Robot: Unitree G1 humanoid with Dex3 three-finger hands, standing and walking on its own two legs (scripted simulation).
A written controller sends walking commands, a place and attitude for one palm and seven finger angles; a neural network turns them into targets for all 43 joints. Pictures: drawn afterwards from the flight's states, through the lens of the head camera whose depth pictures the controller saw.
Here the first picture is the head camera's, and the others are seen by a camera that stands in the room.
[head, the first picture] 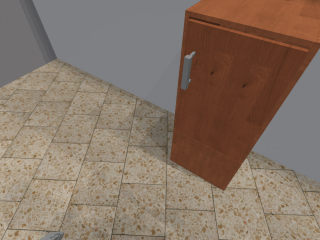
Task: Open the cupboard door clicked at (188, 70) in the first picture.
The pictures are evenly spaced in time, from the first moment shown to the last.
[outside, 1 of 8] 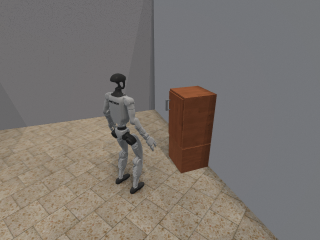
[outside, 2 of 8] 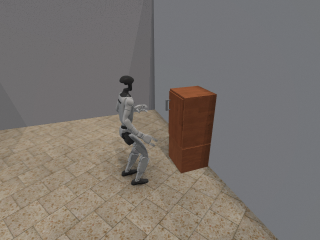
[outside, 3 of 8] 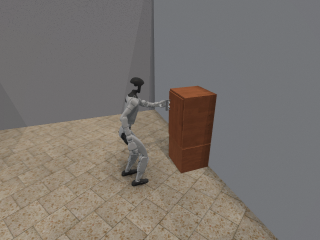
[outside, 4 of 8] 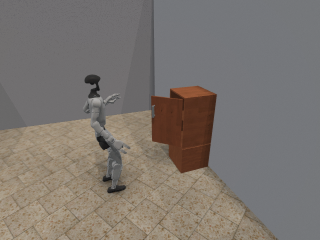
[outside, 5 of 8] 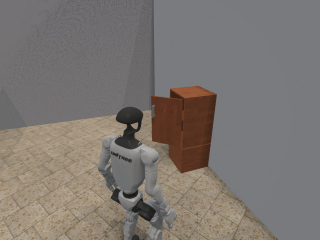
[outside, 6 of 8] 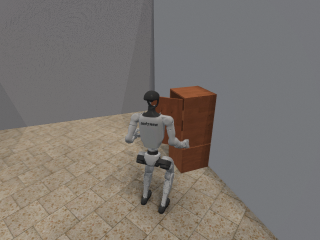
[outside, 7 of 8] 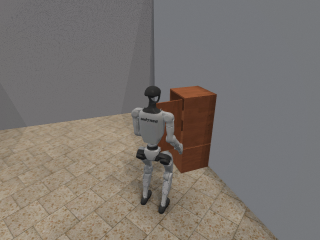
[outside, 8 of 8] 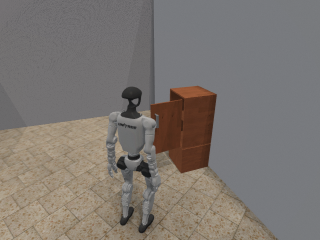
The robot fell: no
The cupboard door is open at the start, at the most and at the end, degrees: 0 96 96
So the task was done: yes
